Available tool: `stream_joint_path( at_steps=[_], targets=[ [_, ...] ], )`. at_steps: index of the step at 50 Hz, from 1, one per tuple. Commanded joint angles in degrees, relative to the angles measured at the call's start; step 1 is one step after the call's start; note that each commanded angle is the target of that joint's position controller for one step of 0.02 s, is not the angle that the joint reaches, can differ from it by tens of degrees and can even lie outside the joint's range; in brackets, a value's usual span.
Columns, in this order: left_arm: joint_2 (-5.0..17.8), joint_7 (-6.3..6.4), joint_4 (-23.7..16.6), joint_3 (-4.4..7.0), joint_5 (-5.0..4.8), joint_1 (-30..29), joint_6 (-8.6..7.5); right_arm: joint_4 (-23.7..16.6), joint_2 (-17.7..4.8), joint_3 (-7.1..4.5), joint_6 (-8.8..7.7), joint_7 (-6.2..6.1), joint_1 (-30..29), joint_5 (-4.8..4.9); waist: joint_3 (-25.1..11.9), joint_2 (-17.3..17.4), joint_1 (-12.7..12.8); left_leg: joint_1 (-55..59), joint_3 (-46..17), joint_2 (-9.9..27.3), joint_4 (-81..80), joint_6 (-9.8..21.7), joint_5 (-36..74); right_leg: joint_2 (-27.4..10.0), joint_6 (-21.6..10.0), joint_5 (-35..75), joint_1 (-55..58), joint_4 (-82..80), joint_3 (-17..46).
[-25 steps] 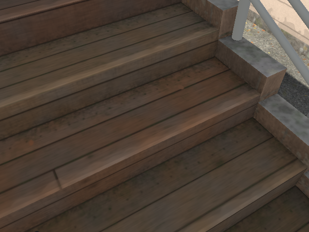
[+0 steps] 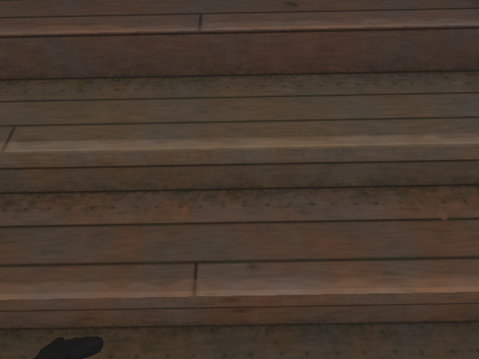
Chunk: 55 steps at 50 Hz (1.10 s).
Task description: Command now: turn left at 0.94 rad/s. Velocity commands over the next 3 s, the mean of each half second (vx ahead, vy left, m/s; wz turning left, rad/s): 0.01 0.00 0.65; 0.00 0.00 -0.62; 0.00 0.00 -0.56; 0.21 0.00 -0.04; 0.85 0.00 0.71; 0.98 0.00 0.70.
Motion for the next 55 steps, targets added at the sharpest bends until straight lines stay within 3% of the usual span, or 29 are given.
stream_joint_path(
  at_steps=[1,5,10,15,17,18,19,20,21,23,24,25,26,28,30,32,34,36,38,40,41,42,43,44,45,46,48,52,55],
  targets=[
    [1.1,2.05,-7.3,-1.13,-0.09,-11.0,-0.31,-2.8,0.2,0.93,-0.42,1.03,-1.4,-0.76,-3.3,-4.9,-2.4,-5.7,7.0,5.3,11.9,-1.7,5.7,-12.7,-12.9,29.0,6.1,-9.6,5.5],
    [6.9,2.98,-3.7,0.29,0.64,-0.4,0.34,-3.8,1.3,2.15,-0.71,3.68,-7.7,0.66,-1.5,-7.0,2.8,-6.2,11.1,10.0,-6.5,-2.6,3.8,-13.0,-11.7,22.9,14.5,-11.2,-1.6],
    [10.7,1.5,-0.6,1.56,3.42,0.6,-0.25,-5.1,2.5,3.61,0.72,5.29,-4.8,0.19,-0.7,-8.2,0.0,4.1,11.3,15.4,-25.1,1.8,4.1,-22.2,-14.4,37.0,13.6,-9.9,-3.3],
    [10.6,1.19,1.5,2.23,1.61,-2.4,-0.37,-4.7,1.4,1.7,0.08,3.56,-3.6,0.86,0.1,-7.0,-1.6,13.2,13.7,12.2,-47.3,6.9,13.7,-20.5,-10.1,23.6,13.4,-6.3,-5.2],
    [7.3,0.01,3.9,1.13,1.19,1.8,0.57,-3.8,-1.5,-0.32,-0.95,1.92,-2.1,1.52,-2.7,-4.6,-2.2,26.1,13.5,8.9,-56.1,12.3,29.7,-17.2,-5.0,12.7,7.7,-1.3,-6.5],
    [2.0,0.0,2.2,-0.05,0.92,4.1,0.56,-3.0,-6.7,-2.31,-1.4,0.12,2.2,0.94,-9.4,5.1,-2.3,40.2,4.6,16.8,-52.8,20.0,58.8,-8.9,2.2,1.9,-0.8,10.3,-13.7],
    [-0.6,0.2,-2.2,-1.55,-0.28,3.6,-0.28,-2.2,-11.2,-3.24,-1.36,-1.15,8.9,1.74,-15.4,13.5,-5.2,51.2,-15.0,29.6,-57.0,31.8,65.0,-0.7,7.4,-21.6,-13.8,20.7,-11.4],
    [1.9,-0.93,-2.2,-1.25,-1.0,-2.0,-0.53,-1.1,-8.0,-3.18,-2.59,-0.8,10.9,0.49,-9.8,9.4,-8.8,49.1,-15.3,31.3,-57.2,29.4,56.8,-1.4,8.7,-26.9,-23.1,34.2,-1.5],
    [1.7,-2.43,0.2,-1.33,-0.9,-3.1,-0.42,1.1,-6.2,-2.4,-3.2,0.27,8.1,0.35,-5.9,9.4,-7.9,41.6,-8.1,28.7,-55.8,24.0,48.7,-3.8,7.7,-24.9,-26.5,46.9,2.3],
    [5.7,-4.01,6.2,1.06,-0.79,5.1,-0.49,-2.1,1.3,0.76,-2.3,1.58,-5.0,2.5,-2.7,5.6,-1.1,25.3,0.4,26.1,-55.1,20.1,51.7,-4.9,6.8,-21.8,-19.2,57.3,6.8],
    [1.2,-2.16,6.0,-0.45,-3.72,6.9,3.22,-2.4,6.0,2.94,-0.36,-1.32,-2.7,-0.78,-3.6,-3.5,-0.3,27.3,1.4,26.5,-60.2,18.2,52.5,-3.7,6.8,-12.7,-15.8,48.5,5.4],
    [1.7,-5.21,8.4,0.05,-0.85,11.1,0.52,-5.0,2.8,2.68,-0.88,0.59,-14.3,2.09,1.5,9.1,5.8,12.0,6.4,24.0,-56.3,17.2,51.6,-4.5,8.0,-11.9,-8.1,55.3,6.7],
    [2.1,-6.72,9.8,0.29,-1.02,13.3,-0.23,-7.4,4.3,3.74,-0.72,0.84,-21.2,1.85,-1.6,4.7,7.6,8.5,10.3,22.3,-56.0,15.5,49.4,-3.5,9.4,-10.4,-2.4,50.9,5.9],
    [1.0,-7.73,8.1,0.0,-1.75,10.5,-0.91,-8.2,-2.1,1.84,-0.46,-1.19,-18.3,0.37,-1.1,3.2,4.5,14.5,11.1,22.8,-56.3,16.1,41.6,-3.7,10.5,-7.0,-4.1,34.2,2.7],
    [2.4,-6.47,4.1,-0.41,-1.94,5.7,-0.71,-4.1,-10.6,-2.4,0.01,-3.59,-6.1,-0.14,-0.7,5.2,-2.5,25.8,4.7,30.1,-58.2,23.7,40.8,-2.8,9.0,-12.8,-9.7,27.7,1.2],
    [2.1,-4.75,3.0,-0.99,-1.34,5.5,0.17,-1.3,-8.5,-2.89,0.05,-4.23,-0.5,-0.09,0.7,5.1,-5.0,31.4,0.1,35.4,-60.1,26.2,38.2,-5.4,6.9,-12.3,-13.5,24.4,3.7],
    [1.2,-3.96,2.5,-1.16,-0.52,6.5,1.01,-1.4,-5.5,-2.48,-0.88,-4.89,-3.5,0.31,0.6,5.8,-4.1,30.9,1.1,35.7,-62.1,24.8,34.0,-5.2,4.6,-11.7,-11.3,22.5,2.8],
    [0.8,-4.47,2.4,-0.7,-0.22,7.7,1.34,-2.4,-5.1,-2.7,-1.85,-5.79,-8.6,-0.21,0.5,5.9,-2.4,29.0,5.1,34.0,-63.3,21.8,29.5,-3.8,2.0,-9.8,-6.8,18.9,0.9],
    [0.2,-5.58,2.6,-0.01,-1.03,8.6,0.82,-2.5,-5.9,-3.1,-1.69,-6.27,-12.5,-0.83,0.7,4.7,-0.7,28.4,10.6,31.5,-61.4,18.1,25.4,-1.0,-1.1,-1.5,-1.5,6.9,-2.1],
    [1.3,-5.52,2.1,1.13,-1.54,8.0,-0.5,-0.5,-2.7,-2.45,-0.36,-5.93,-8.5,-1.13,0.1,1.5,-2.3,28.1,16.9,27.2,-55.5,12.2,17.1,1.9,-6.7,14.9,4.6,-2.8,-1.8],
    [6.9,-4.52,3.0,2.58,-1.65,11.8,-1.13,-3.7,1.8,-1.49,0.02,-6.19,-7.2,-1.15,-5.0,-9.0,-3.2,20.9,25.8,18.2,-41.7,4.6,11.1,-8.3,-15.9,41.8,15.2,-3.0,13.0],
    [11.5,-4.31,3.3,3.73,-1.91,17.5,-1.64,-8.3,1.7,-1.06,-0.51,-6.97,-11.2,-0.19,-7.7,-12.7,1.9,6.9,21.6,8.5,-32.5,-0.9,-7.8,-18.5,-24.3,47.7,26.8,-5.8,31.5],
    [11.0,-4.68,5.4,4.22,0.45,21.7,-3.01,-9.2,0.6,-1.22,-0.24,-6.77,-16.5,1.05,-4.2,-11.1,5.6,-1.7,11.6,8.2,-20.5,-1.8,-13.2,-19.4,-21.9,42.8,27.2,-6.3,31.9],
    [10.9,-5.5,6.4,4.09,1.7,19.7,-3.63,-9.5,0.8,-1.24,-0.25,-6.75,-17.7,1.27,-1.6,-12.3,4.8,-6.4,7.0,8.6,-6.7,-1.1,-12.1,-17.3,-19.3,39.3,23.8,-4.7,28.0],
    [8.8,-5.82,5.6,2.99,1.9,15.5,-3.22,-8.4,-2.8,-2.59,-0.52,-6.69,-15.2,0.56,-0.9,-9.2,2.9,-8.7,4.6,8.8,-0.5,0.3,-8.5,-15.7,-18.2,39.5,19.5,-4.2,25.0],
    [7.1,-5.97,4.4,1.89,0.58,10.7,-2.28,-7.7,-4.5,-3.33,-0.86,-6.64,-12.9,-0.36,0.1,-6.3,0.2,-6.7,4.4,8.9,0.6,1.4,-4.9,-15.1,-17.9,37.1,13.7,-5.5,23.7],
    [5.0,-5.18,2.7,0.72,-0.16,5.3,-0.6,-8.6,-2.6,-2.82,-1.3,-6.76,-10.3,-0.96,0.1,-5.4,-3.7,-1.5,5.3,7.9,-1.9,0.4,0.1,-12.1,-17.3,33.2,5.9,-6.8,22.1],
    [6.4,-4.52,2.3,0.88,1.52,8.3,-0.77,-8.6,-1.3,-1.32,0.51,-5.94,-6.4,1.13,-3.3,-10.0,-2.4,-3.5,6.8,4.8,6.2,-3.4,4.3,-10.7,-17.6,36.4,5.5,-4.3,24.6],
    [4.5,-4.15,3.1,0.0,1.43,11.7,-1.79,-10.2,-2.0,-0.51,1.19,-6.12,-6.9,1.01,-4.0,-7.7,-0.5,-9.6,5.0,5.4,8.7,-4.4,2.8,-10.8,-17.1,39.0,10.0,-1.8,28.6]
  ],
)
